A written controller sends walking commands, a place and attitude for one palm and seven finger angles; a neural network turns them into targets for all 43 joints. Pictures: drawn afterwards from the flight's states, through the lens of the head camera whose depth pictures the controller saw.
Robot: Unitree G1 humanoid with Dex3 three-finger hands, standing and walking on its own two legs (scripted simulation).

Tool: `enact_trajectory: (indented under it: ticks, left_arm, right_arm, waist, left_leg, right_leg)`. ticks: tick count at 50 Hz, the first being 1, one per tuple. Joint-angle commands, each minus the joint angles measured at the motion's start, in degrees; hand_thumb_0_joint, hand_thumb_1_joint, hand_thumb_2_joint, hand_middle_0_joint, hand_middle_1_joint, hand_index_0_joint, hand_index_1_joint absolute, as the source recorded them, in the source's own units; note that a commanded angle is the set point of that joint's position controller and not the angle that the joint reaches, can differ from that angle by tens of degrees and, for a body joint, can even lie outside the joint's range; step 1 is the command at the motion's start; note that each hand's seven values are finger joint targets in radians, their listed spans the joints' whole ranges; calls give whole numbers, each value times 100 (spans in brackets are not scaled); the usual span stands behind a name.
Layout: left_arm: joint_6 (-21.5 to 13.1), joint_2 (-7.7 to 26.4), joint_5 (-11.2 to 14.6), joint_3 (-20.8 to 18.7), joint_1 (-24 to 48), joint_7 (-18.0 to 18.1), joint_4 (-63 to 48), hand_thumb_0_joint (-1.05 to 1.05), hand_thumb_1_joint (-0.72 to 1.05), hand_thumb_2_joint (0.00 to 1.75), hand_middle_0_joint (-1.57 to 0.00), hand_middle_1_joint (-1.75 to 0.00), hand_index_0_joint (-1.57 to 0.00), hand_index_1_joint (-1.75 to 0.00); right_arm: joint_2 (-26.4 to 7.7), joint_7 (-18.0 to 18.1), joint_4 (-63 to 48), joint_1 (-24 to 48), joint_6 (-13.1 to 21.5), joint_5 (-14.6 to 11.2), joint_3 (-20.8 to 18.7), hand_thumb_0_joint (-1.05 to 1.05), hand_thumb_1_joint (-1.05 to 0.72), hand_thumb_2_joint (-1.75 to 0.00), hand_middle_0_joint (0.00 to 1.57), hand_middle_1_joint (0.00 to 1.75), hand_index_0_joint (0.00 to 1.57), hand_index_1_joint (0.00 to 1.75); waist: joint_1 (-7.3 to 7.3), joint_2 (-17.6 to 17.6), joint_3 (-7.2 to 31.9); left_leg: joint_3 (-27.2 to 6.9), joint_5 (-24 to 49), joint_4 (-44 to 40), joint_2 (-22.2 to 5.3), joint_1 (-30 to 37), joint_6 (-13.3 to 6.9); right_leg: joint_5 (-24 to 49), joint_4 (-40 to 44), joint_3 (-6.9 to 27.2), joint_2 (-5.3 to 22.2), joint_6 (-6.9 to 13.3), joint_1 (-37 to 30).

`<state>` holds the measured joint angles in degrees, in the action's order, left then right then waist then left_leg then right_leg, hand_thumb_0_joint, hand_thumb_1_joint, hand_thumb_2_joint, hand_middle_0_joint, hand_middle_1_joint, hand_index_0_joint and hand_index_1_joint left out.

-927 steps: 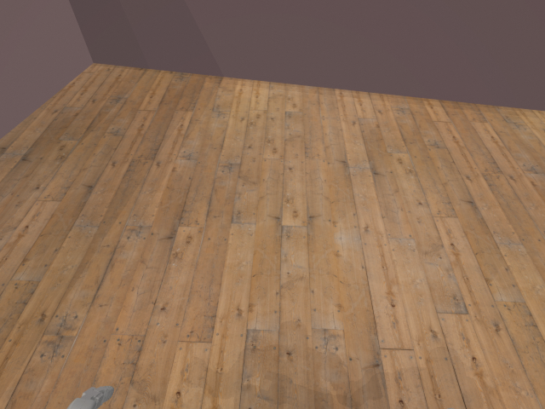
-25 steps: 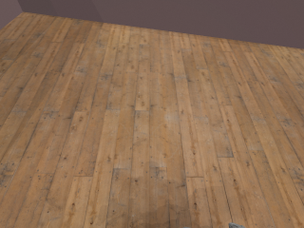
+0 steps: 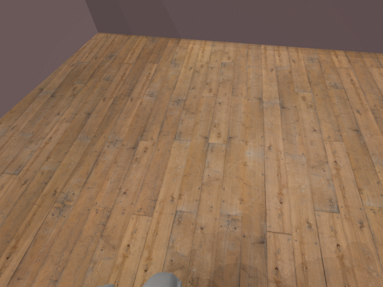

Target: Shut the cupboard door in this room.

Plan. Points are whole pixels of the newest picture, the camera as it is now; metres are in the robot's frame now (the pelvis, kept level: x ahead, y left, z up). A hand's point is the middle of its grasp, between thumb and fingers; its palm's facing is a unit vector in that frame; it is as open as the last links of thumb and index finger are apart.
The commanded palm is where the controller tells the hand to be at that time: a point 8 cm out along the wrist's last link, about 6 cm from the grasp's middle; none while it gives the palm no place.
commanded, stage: turn or walk to find it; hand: left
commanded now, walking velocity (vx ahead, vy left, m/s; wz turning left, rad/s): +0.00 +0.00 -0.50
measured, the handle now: out of the picture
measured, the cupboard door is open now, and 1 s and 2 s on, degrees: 88 88 88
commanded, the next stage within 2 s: none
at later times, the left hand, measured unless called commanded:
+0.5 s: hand out of the picture +0.02 +0.22 -0.18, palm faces -0.09 -0.97 -0.21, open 7.4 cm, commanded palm none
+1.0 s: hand out of the picture +0.09 +0.17 -0.16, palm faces -0.38 -0.90 -0.23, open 7.4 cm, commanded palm none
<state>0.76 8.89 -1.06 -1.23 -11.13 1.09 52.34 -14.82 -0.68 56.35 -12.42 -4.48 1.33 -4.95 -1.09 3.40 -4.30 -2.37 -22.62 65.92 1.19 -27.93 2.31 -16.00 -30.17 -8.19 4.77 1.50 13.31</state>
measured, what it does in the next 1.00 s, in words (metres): steps on the spot, turning right: left foot, then right foot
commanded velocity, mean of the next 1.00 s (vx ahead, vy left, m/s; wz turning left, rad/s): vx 0.00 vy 0.00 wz -0.50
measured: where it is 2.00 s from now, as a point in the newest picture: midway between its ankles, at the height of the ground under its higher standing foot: outside the picture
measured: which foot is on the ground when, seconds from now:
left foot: up 0.00-0.22, down 0.24-0.64, up 0.66-1.00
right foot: down 0.00-0.28, up 0.30-0.60, down 0.62-1.00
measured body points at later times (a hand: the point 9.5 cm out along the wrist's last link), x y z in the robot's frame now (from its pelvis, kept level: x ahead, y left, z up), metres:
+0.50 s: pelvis -0.03 +0.03 +0.00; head +0.00 +0.03 +0.45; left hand +0.03 +0.27 -0.16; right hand +0.02 -0.22 -0.15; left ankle -0.05 +0.15 -0.74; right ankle -0.06 -0.10 -0.68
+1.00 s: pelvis -0.05 +0.01 +0.00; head -0.01 -0.01 +0.44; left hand +0.12 +0.21 -0.15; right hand -0.07 -0.27 -0.14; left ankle +0.00 +0.15 -0.69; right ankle -0.06 -0.10 -0.74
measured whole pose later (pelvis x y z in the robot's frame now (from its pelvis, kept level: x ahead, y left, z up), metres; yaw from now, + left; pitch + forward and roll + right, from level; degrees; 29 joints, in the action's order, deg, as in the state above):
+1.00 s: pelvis -0.05 +0.01 +0.00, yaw -25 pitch +0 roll +0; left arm 2.1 11.3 -1.5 -2.7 -11.1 -0.4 53.4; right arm -14.6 1.0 54.1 -7.6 -3.3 0.9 -3.5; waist 1.1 0.3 -5.0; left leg 0.6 -23.3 52.9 -3.4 -24.1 4.2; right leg -11.1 -28.3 2.9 -2.1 1.5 17.4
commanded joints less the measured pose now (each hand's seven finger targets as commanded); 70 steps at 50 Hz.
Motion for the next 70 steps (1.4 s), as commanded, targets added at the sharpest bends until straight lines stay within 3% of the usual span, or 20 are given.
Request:
enact_trajectory:
  ticks: [1,6,10,13,15,21,29,30,31,32,34,39,50,53,54,56,57,59,63,70]
  left_arm:
    - [-201,1009,-31,-239,-228,89,-172,0,90,90,-20,-30,-20,-30]
    - [-198,1151,-74,-215,-733,38,276,0,90,90,-20,-30,-20,-30]
    - [-122,1222,19,-301,-552,32,445,0,90,90,-20,-30,-20,-30]
    - [-20,817,89,-274,-418,-24,344,0,90,90,-20,-30,-20,-30]
    - [124,740,48,-289,-76,-54,282,0,90,90,-20,-30,-20,-30]
    - [241,655,3,-401,-213,-150,304,0,90,90,-20,-30,-20,-30]
    - [109,730,-21,-391,-317,-212,96,0,90,90,-20,-30,-20,-30]
    - [51,936,-42,-434,-752,-204,197,0,90,90,-20,-30,-20,-30]
    - [-41,1568,-99,-532,-962,-131,248,0,90,90,-20,-30,-20,-30]
    - [-34,1854,-17,-590,-1196,-65,314,0,90,90,-20,-30,-20,-30]
    - [-7,1644,13,-581,-879,30,173,0,90,90,-20,-30,-20,-30]
    - [-4,1403,3,-464,19,-17,-210,0,90,90,-20,-30,-20,-30]
    - [57,1625,-67,-533,-67,-63,-256,0,90,90,-20,-30,-20,-30]
    - [111,1562,-21,-529,244,-62,-304,0,90,90,-20,-30,-20,-30]
    - [132,1431,25,-491,311,-68,-373,0,90,90,-20,-30,-20,-30]
    - [165,955,39,-397,239,-133,-533,0,90,90,-20,-30,-20,-30]
    - [209,1141,-18,-439,321,-138,-522,0,90,90,-20,-30,-20,-30]
    - [292,1269,-88,-567,144,-182,-288,0,90,90,-20,-30,-20,-30]
    - [243,987,-41,-487,-31,-264,-167,0,90,90,-20,-30,-20,-30]
    - [271,831,-3,-409,393,-242,-296,0,90,90,-20,-30,-20,-30]
  right_arm:
    - [-177,19,-210,-22,158,-28,-7,0,-90,-90,20,30,20,30]
    - [61,105,-81,218,304,-61,159,0,-90,-90,20,30,20,30]
    - [-36,227,136,-95,400,-100,183,0,-90,-90,20,30,20,30]
    - [-605,304,160,-235,498,-80,68,0,-90,-90,20,30,20,30]
    - [-691,368,125,-40,458,-3,47,0,-90,-90,20,30,20,30]
    - [-511,343,-103,261,448,16,-8,0,-90,-90,20,30,20,30]
    - [-761,239,-188,237,390,11,-179,0,-90,-90,20,30,20,30]
    - [-740,224,-242,294,392,-23,-185,0,-90,-90,20,30,20,30]
    - [-347,196,-384,149,383,-68,-108,0,-90,-90,20,30,20,30]
    - [-147,201,-701,662,345,-80,-2,0,-90,-90,20,30,20,30]
    - [-206,246,-671,763,238,-82,13,0,-90,-90,20,30,20,30]
    - [-347,145,-440,384,203,-16,-12,0,-90,-90,20,30,20,30]
    - [-308,197,-698,552,337,-95,75,0,-90,-90,20,30,20,30]
    - [-283,248,-557,-71,418,-133,82,0,-90,-90,20,30,20,30]
    - [-422,272,-489,-349,484,-135,64,0,-90,-90,20,30,20,30]
    - [-1277,282,-639,-267,502,-46,-98,0,-90,-90,20,30,20,30]
    - [-1213,268,-741,-78,453,-12,-56,0,-90,-90,20,30,20,30]
    - [-731,316,-851,467,490,2,65,0,-90,-90,20,30,20,30]
    - [-571,316,-728,123,567,-36,68,0,-90,-90,20,30,20,30]
    - [-548,301,-429,-645,578,-32,-30,0,-90,-90,20,30,20,30]
  waist:
    - [168,-1403,381]
    - [406,-1581,529]
    - [181,-1413,722]
    - [61,313,841]
    - [-32,1241,240]
    - [166,602,-41]
    - [212,644,407]
    - [451,154,668]
    - [532,-1557,829]
    - [728,-2270,725]
    - [635,-1910,618]
    - [224,-1106,639]
    - [325,-1298,593]
    - [16,-1233,747]
    - [-122,-818,907]
    - [-95,1584,643]
    - [-81,983,417]
    - [211,838,120]
    - [199,323,378]
    - [-80,489,494]
  left_leg:
    - [-14,192,-334,-253,-5,80]
    - [499,-173,-2659,-255,858,54]
    - [635,742,-4082,-265,1789,11]
    - [-387,2248,-4528,-1560,3053,-477]
    - [-694,3040,-4976,-2343,2341,-1151]
    - [344,3434,-4592,-1930,2168,-1057]
    - [855,3143,-3512,-1941,2110,-688]
    - [1110,2666,-2710,-1712,1879,-427]
    - [1360,708,-1384,-1132,579,-52]
    - [959,-1566,-392,-503,-309,80]
    - [179,-1125,193,-724,-407,5]
    - [214,155,42,-643,-151,145]
    - [321,-259,-2080,-362,568,110]
    - [381,439,-3553,-251,1679,30]
    - [293,836,-4301,-402,2433,-24]
    - [-1887,1108,-5335,-2695,2558,-765]
    - [-1738,1174,-5254,-2843,1804,-1056]
    - [-972,1185,-5292,-2198,1335,-809]
    - [159,2735,-4804,-1713,2233,-741]
    - [373,3752,-4563,-2108,2958,-1049]
  right_leg:
    - [1545,1287,983,1167,436,-379]
    - [2482,1128,1311,1003,678,-705]
    - [2937,705,1587,857,508,-500]
    - [1065,-240,988,-39,-74,929]
    - [-1420,-1864,678,-271,-324,1375]
    - [-1116,-3066,676,-190,-431,1683]
    - [-77,-342,101,-300,-352,300]
    - [902,446,239,-194,-308,-370]
    - [2573,900,1830,959,99,-1339]
    - [4593,811,2982,1792,785,-1360]
    - [3424,989,2738,1572,1016,-825]
    - [1658,1105,2048,830,611,-389]
    - [1224,1086,2857,754,881,-76]
    - [1263,668,2857,495,566,443]
    - [1007,259,2625,176,311,880]
    - [-1731,-2052,1132,-867,-324,2292]
    - [-1685,-2917,1339,-619,-351,2015]
    - [-1056,-3749,1367,-513,-451,1942]
    - [-409,-4182,997,-402,-591,2239]
    - [-729,-3465,792,-147,-695,2278]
